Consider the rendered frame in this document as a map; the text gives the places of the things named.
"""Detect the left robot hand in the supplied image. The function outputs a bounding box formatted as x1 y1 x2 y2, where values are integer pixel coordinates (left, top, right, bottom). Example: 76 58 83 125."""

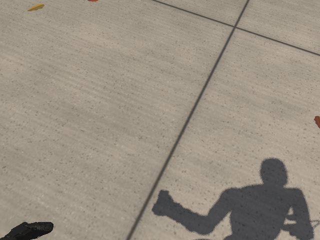
0 222 54 240

